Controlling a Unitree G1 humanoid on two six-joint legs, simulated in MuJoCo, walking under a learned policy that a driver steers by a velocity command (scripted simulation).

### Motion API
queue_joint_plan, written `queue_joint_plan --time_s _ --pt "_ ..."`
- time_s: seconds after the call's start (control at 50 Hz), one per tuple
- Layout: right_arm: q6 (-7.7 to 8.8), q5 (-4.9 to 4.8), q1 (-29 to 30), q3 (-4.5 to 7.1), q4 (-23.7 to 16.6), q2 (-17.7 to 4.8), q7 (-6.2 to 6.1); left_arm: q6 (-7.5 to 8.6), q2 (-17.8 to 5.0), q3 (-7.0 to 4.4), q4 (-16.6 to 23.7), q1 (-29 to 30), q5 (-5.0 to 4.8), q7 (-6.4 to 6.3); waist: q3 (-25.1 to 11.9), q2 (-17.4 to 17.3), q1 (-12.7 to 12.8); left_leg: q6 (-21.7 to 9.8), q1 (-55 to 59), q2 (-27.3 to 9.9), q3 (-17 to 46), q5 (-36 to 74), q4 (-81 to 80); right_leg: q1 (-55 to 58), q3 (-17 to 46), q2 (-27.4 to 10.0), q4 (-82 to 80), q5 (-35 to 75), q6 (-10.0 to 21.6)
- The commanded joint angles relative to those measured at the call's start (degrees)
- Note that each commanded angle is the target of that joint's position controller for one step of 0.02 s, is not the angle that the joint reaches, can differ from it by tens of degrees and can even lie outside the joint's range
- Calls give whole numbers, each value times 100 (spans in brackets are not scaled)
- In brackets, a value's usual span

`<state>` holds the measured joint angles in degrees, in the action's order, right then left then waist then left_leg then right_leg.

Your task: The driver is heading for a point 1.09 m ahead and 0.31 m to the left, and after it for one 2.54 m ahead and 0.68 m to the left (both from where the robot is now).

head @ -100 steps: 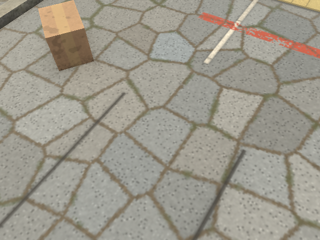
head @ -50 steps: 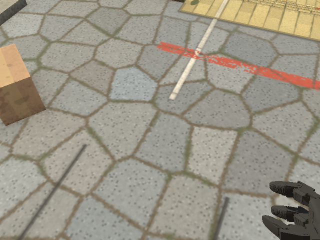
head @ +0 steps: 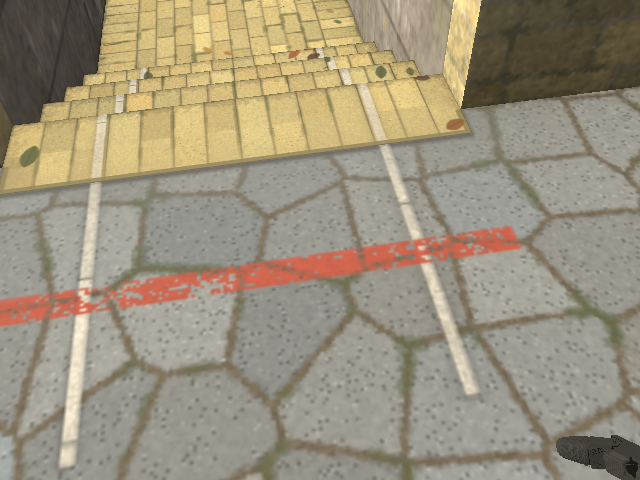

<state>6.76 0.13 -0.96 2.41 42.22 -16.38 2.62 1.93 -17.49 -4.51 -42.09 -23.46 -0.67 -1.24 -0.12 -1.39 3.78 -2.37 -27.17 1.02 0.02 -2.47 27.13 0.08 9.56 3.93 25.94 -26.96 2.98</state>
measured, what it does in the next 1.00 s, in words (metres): walks ahead, turning left: right foot, then left foot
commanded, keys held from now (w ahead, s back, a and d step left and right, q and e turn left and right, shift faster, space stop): w+q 1.00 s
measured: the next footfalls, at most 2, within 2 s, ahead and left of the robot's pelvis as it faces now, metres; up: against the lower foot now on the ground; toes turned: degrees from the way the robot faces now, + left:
right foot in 0.48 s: +0.45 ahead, -0.08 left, +0.00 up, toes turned +18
left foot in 0.98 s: +0.60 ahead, +0.28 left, +0.00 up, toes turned +34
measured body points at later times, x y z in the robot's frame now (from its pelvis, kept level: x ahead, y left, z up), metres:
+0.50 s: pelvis +0.28 +0.01 +0.00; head +0.31 +0.02 +0.45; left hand +0.49 +0.28 -0.04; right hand +0.34 -0.28 -0.12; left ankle +0.13 +0.10 -0.71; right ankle +0.41 -0.08 -0.73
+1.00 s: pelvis +0.51 +0.13 -0.01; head +0.55 +0.16 +0.44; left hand +0.37 +0.40 -0.13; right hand +0.84 +0.05 -0.07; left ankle +0.57 +0.26 -0.73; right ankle +0.42 -0.08 -0.70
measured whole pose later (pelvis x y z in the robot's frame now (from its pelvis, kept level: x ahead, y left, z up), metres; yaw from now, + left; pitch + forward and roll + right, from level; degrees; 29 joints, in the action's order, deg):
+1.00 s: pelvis +0.51 +0.13 -0.01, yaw +33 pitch +2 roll -2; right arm 1.3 -1.4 -2.9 3.2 34.1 -17.0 2.8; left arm 3.1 -18.2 -4.7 -46.9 -19.4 -0.6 -0.7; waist 3.4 -1.1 3.7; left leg -5.5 -30.3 0.5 -1.8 -7.0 36.1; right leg -1.3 -10.4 -5.0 38.6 -28.9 -2.8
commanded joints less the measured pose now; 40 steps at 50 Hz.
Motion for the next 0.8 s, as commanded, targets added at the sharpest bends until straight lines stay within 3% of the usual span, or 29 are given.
queue_joint_plan --time_s 0.02,0.04,0.06,0.08,0.1,0.12,0.14,0.18,0.22,0.28,0.38,0.42,0.44,0.46,0.48,0.5,0.52,0.54,0.56,0.58,0.6,0.66,0.72,0.8 --pt "45 90 -1884 475 50 -1508 -41 80 -265 10 388 -572 57 -3 -1933 -681 -698 -1474 4209 -1625 2557 -111 174 -2352 -196 -247 3650 2705 -69" --pt "-3 -123 -2132 434 239 -1304 35 169 -275 58 375 -688 23 15 -2015 -1676 -702 -1910 4817 -2129 4625 -1586 -960 -3750 -196 181 4759 -417 -292" --pt "-27 -240 -1778 332 151 -975 32 241 -702 -24 493 -29 -81 37 -1114 -946 -803 -1617 4259 -2022 4375 -2425 -1158 -4413 -27 -225 5093 -205 -210" --pt "-81 -161 -1469 277 35 -818 -1 307 -749 -14 639 639 -77 51 -549 -334 -824 -1395 3463 -1773 3619 -2213 -1201 -4419 -181 -450 4909 250 -161" --pt "-114 -83 -1283 241 3 -752 -16 365 -673 -4 747 994 24 56 -92 -10 -702 -1335 2715 -1546 3104 -1602 -1311 -4347 -301 -609 4487 534 -160" --pt "-112 -40 -1192 206 -31 -664 -47 388 -634 -25 773 1020 127 48 -51 -48 -548 -1260 2351 -1340 2777 -1058 -1379 -4055 -294 -783 4018 795 -178" --pt "-122 -23 -1174 188 -49 -632 -74 395 -545 -16 780 955 163 55 -80 -208 -442 -1236 2160 -1154 2564 -653 -1450 -3803 -338 -822 3718 907 -226" --pt "-131 -78 -1274 201 -23 -663 -133 380 -384 23 801 916 180 56 -148 -380 -366 -1305 1965 -1031 2245 -25 -1516 -3644 -476 -818 3168 903 -361" --pt "-148 -124 -1409 258 27 -843 -211 371 -256 82 911 1249 181 41 -82 -313 -428 -1319 1734 -960 1966 387 -1571 -3582 -597 -751 2446 1263 -509" --pt "-227 -174 -1654 302 108 -953 -296 412 -107 153 1028 1907 142 78 4 -279 -656 -1089 1434 -722 1660 435 -1501 -3169 -631 -556 1288 2420 -622" --pt "-384 -216 -2172 294 223 -895 -357 510 -229 110 1187 2603 23 195 16 -356 -865 -906 1720 -790 2095 5 -1027 -2644 -525 -256 278 2806 -597" --pt "-425 -203 -2129 321 194 -936 -378 553 -365 41 1174 2503 -3 209 3 -489 -718 -813 1912 -872 2396 -19 -736 -2324 -476 -249 27 2453 -475" --pt "-439 -202 -2024 322 155 -909 -381 573 -437 -10 1094 2202 -6 196 -80 -533 -513 -726 1866 -815 2422 121 -493 -1858 -525 -269 -190 2434 -350" --pt "-430 -175 -1938 286 89 -788 -368 588 -596 -97 976 1690 36 154 -376 -507 -237 -565 1666 -581 2277 415 46 -1003 -518 -406 -315 2434 -163" --pt "-393 -94 -1807 184 -59 -509 -336 591 -893 -195 891 813 125 94 -1108 -140 194 -368 1044 -313 1901 -8 1410 388 179 -1245 -99 2253 231" --pt "-325 -172 -2541 45 -187 -75 -334 497 -1347 -310 728 219 189 81 -1951 1424 34 6 -771 467 1048 -2304 3208 2294 2337 -2587 -267 1549 1141" --pt "-311 -249 -2584 100 -189 -511 -342 445 -978 -255 644 129 79 124 -1782 1670 50 86 -1671 92 949 -3113 4166 2170 3437 -2926 -663 357 1309" --pt "-343 -257 -2097 217 -198 -881 -341 427 -588 -146 683 399 61 115 -945 1014 138 126 -1918 -151 982 -2612 4514 1461 2690 -2634 -813 181 1070" --pt "-379 -199 -1754 235 -264 -873 -341 402 -446 -87 690 676 91 115 -463 653 62 178 -1816 -332 800 -2168 4512 781 1892 -2355 -922 750 889" --pt "-396 -143 -1561 246 -339 -798 -323 389 -315 -41 632 888 104 130 -113 568 -56 215 -1721 -460 751 -1889 4299 221 1360 -2112 -1099 1287 820" --pt "-430 -146 -1519 261 -383 -709 -291 399 -243 -10 590 1022 139 134 52 701 -195 228 -1529 -608 730 -1708 4137 -186 925 -1944 -1263 1644 752" --pt "-527 -172 -1419 195 -512 -384 -229 467 -331 -62 444 1123 89 154 184 758 -328 314 -1339 -744 561 -1394 3744 -694 131 -1828 -1644 2316 803" --pt "-528 -125 -1083 150 -662 -313 -171 483 -574 -145 274 1077 96 135 183 549 -299 384 -1429 -805 525 -695 2968 -603 -453 -1858 -1750 2914 856" --pt "-450 -136 -399 90 -826 -253 -28 423 -789 -190 97 934 49 96 272 426 -65 256 -1046 -674 201 369 1661 -486 -1214 -1734 -1732 3138 643"
Velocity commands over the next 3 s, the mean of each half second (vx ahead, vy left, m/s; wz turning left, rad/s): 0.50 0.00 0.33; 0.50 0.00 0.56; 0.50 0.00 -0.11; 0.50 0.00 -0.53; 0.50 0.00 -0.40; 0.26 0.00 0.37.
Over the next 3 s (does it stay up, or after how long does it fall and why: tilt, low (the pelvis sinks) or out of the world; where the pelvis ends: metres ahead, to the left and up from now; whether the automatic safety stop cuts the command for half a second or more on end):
stays up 1.52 0.45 0.00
